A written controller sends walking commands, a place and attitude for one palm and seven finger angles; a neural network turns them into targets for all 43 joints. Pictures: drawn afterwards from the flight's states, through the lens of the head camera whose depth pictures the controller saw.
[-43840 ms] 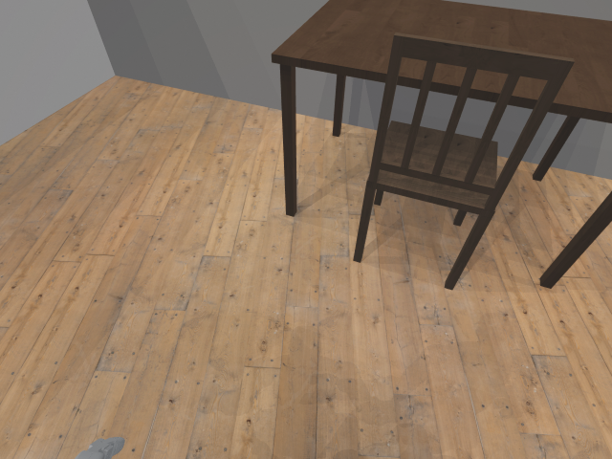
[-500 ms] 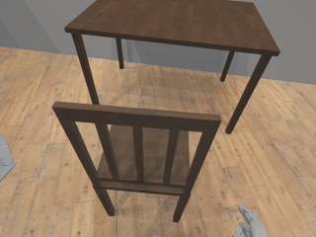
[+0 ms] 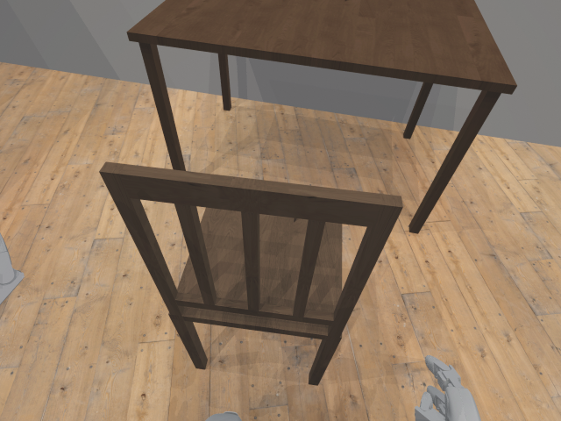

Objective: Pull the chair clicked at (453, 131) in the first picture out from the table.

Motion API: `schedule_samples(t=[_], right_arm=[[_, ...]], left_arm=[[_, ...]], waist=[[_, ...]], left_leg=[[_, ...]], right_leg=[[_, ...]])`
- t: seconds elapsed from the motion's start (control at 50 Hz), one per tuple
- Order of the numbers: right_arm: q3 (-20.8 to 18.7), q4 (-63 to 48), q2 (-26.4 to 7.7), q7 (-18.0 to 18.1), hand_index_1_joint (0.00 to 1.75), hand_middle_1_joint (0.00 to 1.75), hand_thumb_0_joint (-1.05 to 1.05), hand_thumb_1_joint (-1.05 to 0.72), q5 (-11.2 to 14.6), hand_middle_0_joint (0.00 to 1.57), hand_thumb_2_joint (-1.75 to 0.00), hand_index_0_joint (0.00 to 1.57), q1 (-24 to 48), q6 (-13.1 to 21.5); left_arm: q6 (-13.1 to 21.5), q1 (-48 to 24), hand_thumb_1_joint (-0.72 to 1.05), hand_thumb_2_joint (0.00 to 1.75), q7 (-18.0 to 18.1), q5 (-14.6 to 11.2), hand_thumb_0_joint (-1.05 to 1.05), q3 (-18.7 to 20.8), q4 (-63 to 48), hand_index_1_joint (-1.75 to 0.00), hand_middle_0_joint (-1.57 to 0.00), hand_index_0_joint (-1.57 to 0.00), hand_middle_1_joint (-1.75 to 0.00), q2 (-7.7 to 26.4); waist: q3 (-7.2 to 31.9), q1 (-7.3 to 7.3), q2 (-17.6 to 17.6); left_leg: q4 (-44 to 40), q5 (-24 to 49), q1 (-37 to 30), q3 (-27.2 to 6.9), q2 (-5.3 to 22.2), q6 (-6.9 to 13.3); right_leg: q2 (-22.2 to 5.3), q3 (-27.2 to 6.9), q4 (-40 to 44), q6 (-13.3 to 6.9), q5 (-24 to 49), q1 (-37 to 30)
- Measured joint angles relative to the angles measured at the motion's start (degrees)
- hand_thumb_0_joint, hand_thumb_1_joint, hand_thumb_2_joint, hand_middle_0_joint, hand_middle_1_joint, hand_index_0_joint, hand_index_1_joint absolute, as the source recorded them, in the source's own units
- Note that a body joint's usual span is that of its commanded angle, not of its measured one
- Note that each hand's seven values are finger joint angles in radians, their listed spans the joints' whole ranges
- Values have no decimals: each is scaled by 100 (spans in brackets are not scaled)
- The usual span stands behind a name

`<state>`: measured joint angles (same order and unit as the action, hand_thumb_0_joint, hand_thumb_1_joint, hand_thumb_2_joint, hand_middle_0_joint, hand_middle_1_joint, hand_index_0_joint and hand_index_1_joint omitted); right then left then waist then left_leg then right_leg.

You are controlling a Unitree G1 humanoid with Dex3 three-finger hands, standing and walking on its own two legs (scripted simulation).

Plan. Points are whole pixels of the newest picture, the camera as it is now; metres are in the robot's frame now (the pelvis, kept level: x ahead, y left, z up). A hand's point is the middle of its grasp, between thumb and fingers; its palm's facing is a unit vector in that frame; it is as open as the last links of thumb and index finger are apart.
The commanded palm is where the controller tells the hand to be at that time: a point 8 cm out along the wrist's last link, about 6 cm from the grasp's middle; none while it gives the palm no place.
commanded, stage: step back with the hand held close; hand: left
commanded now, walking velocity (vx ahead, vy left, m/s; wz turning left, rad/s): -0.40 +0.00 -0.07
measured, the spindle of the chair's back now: (252, 267) +0.38 +0.08 -0.06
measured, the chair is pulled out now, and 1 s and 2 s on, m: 0.59 0.59 0.59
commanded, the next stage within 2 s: stop stepping back and stand still in 0.58 s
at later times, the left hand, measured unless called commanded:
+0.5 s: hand (51, 315) +0.17 +0.22 +0.20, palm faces +0.31 -0.83 -0.46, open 7.4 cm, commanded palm +0.11 +0.28 +0.20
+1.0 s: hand out of the picture +0.05 +0.23 +0.19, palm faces +0.39 -0.81 -0.44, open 7.4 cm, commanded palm +0.02 +0.26 +0.20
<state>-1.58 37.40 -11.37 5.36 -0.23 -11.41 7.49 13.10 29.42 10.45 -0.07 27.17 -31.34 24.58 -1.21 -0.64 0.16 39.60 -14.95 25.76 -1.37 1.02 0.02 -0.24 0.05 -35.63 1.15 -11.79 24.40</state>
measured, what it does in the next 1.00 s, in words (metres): walks backwards: right foot, then left foot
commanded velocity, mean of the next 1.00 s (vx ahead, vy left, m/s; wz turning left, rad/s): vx -0.19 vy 0.02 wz -0.02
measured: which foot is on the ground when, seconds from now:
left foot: down 0.00-0.42, up 0.44-0.56, down 0.58-1.00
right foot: down 0.00-0.14, up 0.16-0.30, down 0.32-1.00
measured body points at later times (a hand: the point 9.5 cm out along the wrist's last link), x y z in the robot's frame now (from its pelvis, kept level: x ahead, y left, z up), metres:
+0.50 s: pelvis -0.05 -0.01 +0.02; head -0.03 +0.00 +0.46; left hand +0.15 +0.26 +0.22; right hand +0.11 -0.25 -0.07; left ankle -0.01 +0.11 -0.70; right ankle -0.06 -0.14 -0.72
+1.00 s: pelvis -0.16 -0.02 +0.01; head -0.19 -0.01 +0.46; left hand +0.03 +0.27 +0.21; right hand -0.04 -0.27 -0.07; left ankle -0.10 +0.10 -0.71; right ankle -0.12 -0.16 -0.72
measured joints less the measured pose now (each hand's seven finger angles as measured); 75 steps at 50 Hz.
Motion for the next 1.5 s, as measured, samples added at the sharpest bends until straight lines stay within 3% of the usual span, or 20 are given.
schedule_samples(t=[0.12,0.24,0.34,0.42,0.52,0.6,0.66,0.7,0.84,0.88,0.98,1.06,1.12,1.18,1.22,1.28,1.34,1.4,1.44,1.5], right_arm=[[-15,57,-72,-4,30,30,1,-90,-23,20,-89,21,120,-58],[38,-38,145,63,30,30,1,-90,-33,20,-89,21,59,104],[194,82,282,-43,30,30,1,-90,-71,20,-89,21,164,282],[216,149,159,-106,30,30,1,-90,-90,20,-89,21,329,236],[45,180,42,-76,30,30,1,-90,9,21,-89,21,180,-58],[-11,8,-82,65,30,30,1,-90,56,20,-89,21,166,-205],[-76,9,76,15,30,30,1,-91,40,20,-89,21,322,-178],[-45,2,142,-27,30,30,1,-91,-9,20,-89,21,309,-63],[194,-133,228,-167,30,30,1,-90,112,20,-89,21,-37,52],[251,-26,184,-132,30,30,1,-90,105,20,-89,21,-77,23],[247,124,-28,-74,30,30,1,-90,99,20,-89,21,-328,-82],[174,223,-230,-18,30,30,1,-90,86,20,-89,21,-487,-155],[171,179,-201,-4,30,30,2,-90,103,20,-89,21,-596,-152],[118,24,-60,-15,30,30,2,-91,109,20,-89,21,-806,-58],[141,-38,37,-45,30,30,2,-91,97,20,-89,21,-920,25],[184,64,1,-122,30,30,2,-90,53,20,-90,21,-752,51],[162,278,-42,-189,30,30,2,-90,75,20,-89,21,-662,-57],[185,229,-131,-121,30,30,2,-90,66,20,-89,21,-671,-87],[162,182,-112,-46,30,30,2,-90,70,20,-89,21,-538,-53],[184,146,34,-27,30,30,2,-91,117,20,-89,21,-400,7]], left_arm=[[-20,140,89,90,-27,-15,1,-245,-136,-30,-21,-21,-30,-53],[23,247,89,90,-75,-13,1,-8,-35,-30,-21,-22,-30,160],[161,125,89,90,-99,-97,1,47,-72,-30,-21,-21,-30,124],[180,-212,89,90,-239,-73,1,-331,-35,-30,-21,-21,-30,-31],[165,172,89,90,-335,-122,1,-519,-60,-30,-21,-22,-30,-1],[101,316,89,90,-270,-89,1,-180,-54,-30,-21,-22,-30,249],[103,254,89,90,-257,-135,1,24,109,-30,-21,-22,-30,433],[17,349,89,90,-260,-186,1,-9,125,-30,-21,-21,-30,377],[-142,819,89,90,-239,-199,1,-278,-438,-30,-21,-21,-30,308],[-134,714,89,90,-241,-189,1,-361,-271,-30,-21,-22,-30,233],[-309,308,89,90,-150,-185,1,-417,360,-30,-21,-22,-30,-34],[-443,-39,89,90,-116,-146,1,-522,709,-30,-21,-21,-30,-235],[-498,-36,89,90,-105,-76,1,-553,779,-30,-21,-21,-30,-311],[-539,86,89,90,-189,23,1,-574,752,-30,-21,-21,-30,-226],[-462,159,89,90,-232,40,1,-527,578,-30,-21,-21,-30,-21],[-215,212,89,90,-273,-18,1,-416,290,-30,-21,-21,-30,90],[-115,367,89,90,-298,-102,1,-411,239,-30,-21,-21,-30,45],[-147,391,89,90,-240,-126,1,-372,324,-30,-21,-21,-30,-115],[-190,144,89,90,-185,-82,1,-356,542,-30,-21,-21,-30,-203],[-340,-132,89,90,-193,-41,1,-394,894,-30,-21,-21,-30,-254]], waist=[[-37,23,92],[49,65,56],[68,-209,111],[-205,-185,-237],[139,-14,32],[149,192,220],[-116,143,530],[-140,155,470],[-40,2,234],[-21,-2,34],[311,-63,-103],[464,65,-101],[431,136,58],[506,319,56],[532,363,129],[281,227,18],[306,56,25],[450,-31,3],[313,-30,45],[233,-31,95]], left_leg=[[-278,318,-37,102,-40,61],[-399,375,12,13,84,61],[-535,528,108,185,318,-75],[-634,766,86,-15,565,-153],[648,-470,-55,-66,-25,-95],[-874,263,-835,76,-84,4],[-1127,156,-924,240,-177,51],[-1220,272,-915,227,-57,30],[-890,335,-767,177,241,-157],[-733,109,-763,47,326,-141],[-81,-787,-616,-63,116,13],[-320,-622,-832,-58,-41,131],[-607,-158,-967,8,-89,113],[-854,-212,-975,-93,-93,135],[-886,-225,-849,-126,-136,145],[-327,-427,-518,-180,-82,137],[371,-639,-410,-22,-154,140],[-542,-740,-912,41,-83,219],[-723,126,-919,93,-155,216],[-824,339,-1021,177,-249,224]], right_leg=[[-66,-63,243,45,189,-20],[106,-41,-739,-79,-860,-170],[43,91,408,0,-888,-1026],[342,224,811,-87,-374,-1177],[61,3,791,-89,-313,-974],[-86,-21,470,19,-273,-597],[-103,-201,-712,-61,-1021,-107],[7,-117,-1158,-50,-1374,8],[-173,270,905,-23,-123,-1107],[-50,345,943,-22,73,-1182],[-71,297,789,-89,106,-986],[-160,368,531,-44,19,-791],[-186,261,243,-42,-683,-720],[-99,336,-139,-52,-1055,-832],[-61,361,378,-109,-1030,-1226],[66,363,797,-232,-66,-1310],[46,280,801,-216,-95,-1293],[14,247,534,-180,-334,-1092],[-38,154,-31,-151,-802,-871],[-71,112,-552,-106,-1244,-778]])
